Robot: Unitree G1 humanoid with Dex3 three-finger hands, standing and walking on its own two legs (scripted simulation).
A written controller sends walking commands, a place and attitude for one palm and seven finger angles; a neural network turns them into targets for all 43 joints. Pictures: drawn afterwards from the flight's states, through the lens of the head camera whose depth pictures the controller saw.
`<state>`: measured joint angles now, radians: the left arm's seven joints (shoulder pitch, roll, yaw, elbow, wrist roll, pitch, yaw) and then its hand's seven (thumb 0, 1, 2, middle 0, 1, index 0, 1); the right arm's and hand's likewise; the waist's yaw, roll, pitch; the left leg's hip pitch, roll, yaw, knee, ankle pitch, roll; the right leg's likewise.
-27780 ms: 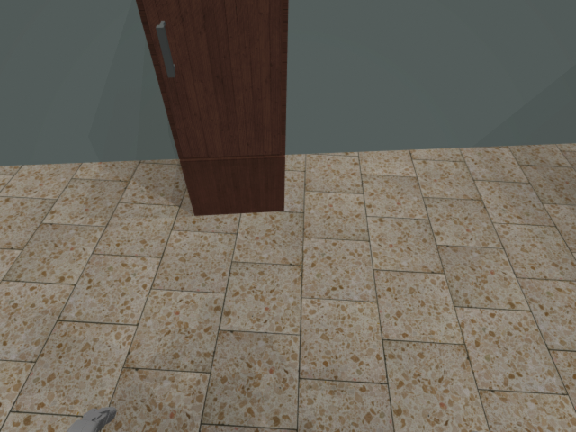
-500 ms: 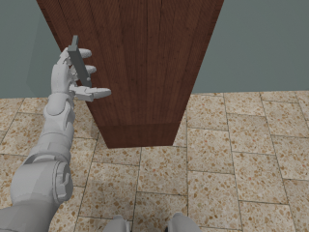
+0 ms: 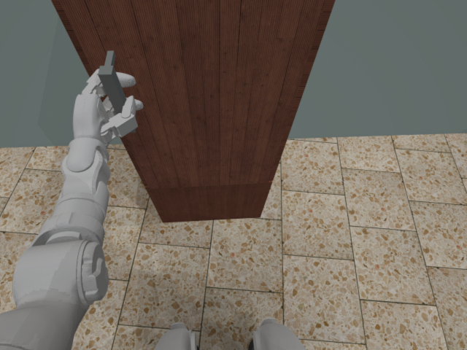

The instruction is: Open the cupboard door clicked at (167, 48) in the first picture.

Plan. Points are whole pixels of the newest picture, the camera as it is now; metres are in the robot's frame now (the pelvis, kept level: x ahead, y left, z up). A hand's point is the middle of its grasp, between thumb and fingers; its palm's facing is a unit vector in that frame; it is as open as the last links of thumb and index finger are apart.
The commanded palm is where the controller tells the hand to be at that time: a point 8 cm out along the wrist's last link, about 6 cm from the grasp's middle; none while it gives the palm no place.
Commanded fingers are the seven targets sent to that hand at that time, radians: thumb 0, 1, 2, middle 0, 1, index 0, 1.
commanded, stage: pull the door open along its arc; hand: left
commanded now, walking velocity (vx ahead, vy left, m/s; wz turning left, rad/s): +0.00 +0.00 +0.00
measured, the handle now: (121, 94) +0.55 +0.17 +0.08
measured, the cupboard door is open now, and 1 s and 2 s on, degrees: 1 25 38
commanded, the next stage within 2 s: open thumb and fingers to let go in 1.58 s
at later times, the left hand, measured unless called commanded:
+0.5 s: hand (136, 154) +0.42 +0.13 +0.08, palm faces -0.05 -1.00 +0.01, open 5.9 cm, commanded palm +0.36 +0.18 +0.08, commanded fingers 0.00 0.90 0.90 -0.40 -1.35 -0.40 -1.35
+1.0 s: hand (168, 179) +0.37 +0.08 +0.08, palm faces +0.46 -0.89 -0.04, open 5.9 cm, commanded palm +0.31 +0.11 +0.08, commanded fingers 0.00 0.90 0.90 -0.40 -1.35 -0.40 -1.35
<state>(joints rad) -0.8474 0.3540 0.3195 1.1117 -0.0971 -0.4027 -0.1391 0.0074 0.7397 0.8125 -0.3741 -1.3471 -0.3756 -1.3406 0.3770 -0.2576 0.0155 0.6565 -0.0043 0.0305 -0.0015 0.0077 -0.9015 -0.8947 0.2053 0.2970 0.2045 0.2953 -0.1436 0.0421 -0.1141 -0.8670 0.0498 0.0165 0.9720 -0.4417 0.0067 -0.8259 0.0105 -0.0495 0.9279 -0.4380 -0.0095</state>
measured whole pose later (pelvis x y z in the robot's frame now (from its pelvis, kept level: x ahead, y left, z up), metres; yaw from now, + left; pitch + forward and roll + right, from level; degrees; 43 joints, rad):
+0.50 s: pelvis +0.02 +0.01 +0.02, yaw -1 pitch +15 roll -1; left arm -0.36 0.19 0.17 0.59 -0.17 -0.34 -0.11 0.01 0.73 0.75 -0.33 -1.34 -0.33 -1.32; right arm 0.37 -0.24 -0.01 0.57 0.02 0.05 0.03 0.01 -0.90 -0.89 0.20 0.30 0.20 0.30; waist -0.08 0.05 -0.15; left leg -0.70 0.05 0.05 0.87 -0.44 0.02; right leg -0.67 0.01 -0.01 0.83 -0.43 0.00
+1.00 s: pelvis +0.00 -0.02 +0.01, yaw +3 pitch +11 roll +0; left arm -0.25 -0.11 -0.06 0.38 0.08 -0.18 0.61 0.01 0.74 0.83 -0.34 -1.31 -0.32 -1.33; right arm 0.19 -0.16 0.00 0.61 -0.08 0.06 0.01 0.01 -0.90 -0.89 0.21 0.30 0.20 0.30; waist -0.01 0.04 -0.13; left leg -0.68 0.03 -0.02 0.90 -0.42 -0.02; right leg -0.64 -0.01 -0.08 0.90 -0.46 -0.04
